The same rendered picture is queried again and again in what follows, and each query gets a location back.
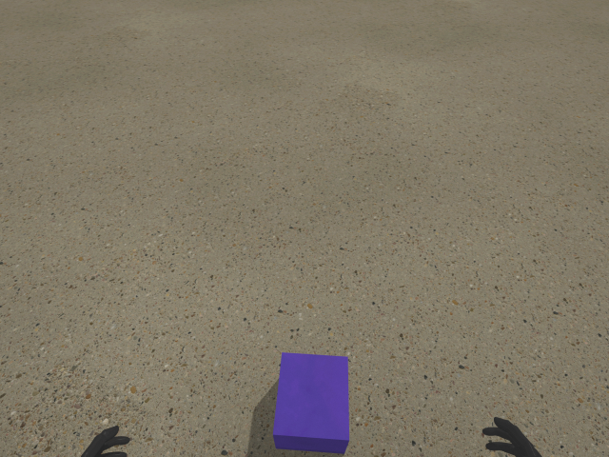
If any robot right hand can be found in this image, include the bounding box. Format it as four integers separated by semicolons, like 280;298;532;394
482;417;542;457

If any robot left hand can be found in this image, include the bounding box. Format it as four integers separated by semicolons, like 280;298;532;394
81;426;130;457

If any carton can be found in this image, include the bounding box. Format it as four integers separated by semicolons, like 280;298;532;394
273;352;349;454

